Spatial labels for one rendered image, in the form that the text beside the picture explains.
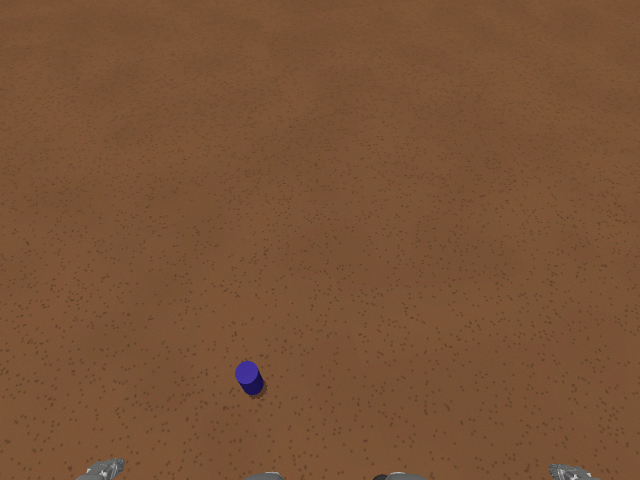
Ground right robot hand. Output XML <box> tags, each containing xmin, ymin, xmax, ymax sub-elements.
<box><xmin>549</xmin><ymin>464</ymin><xmax>601</xmax><ymax>480</ymax></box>

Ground left robot hand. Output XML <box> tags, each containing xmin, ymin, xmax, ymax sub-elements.
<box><xmin>76</xmin><ymin>458</ymin><xmax>125</xmax><ymax>480</ymax></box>

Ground can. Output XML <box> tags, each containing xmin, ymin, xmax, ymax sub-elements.
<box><xmin>235</xmin><ymin>361</ymin><xmax>264</xmax><ymax>395</ymax></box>

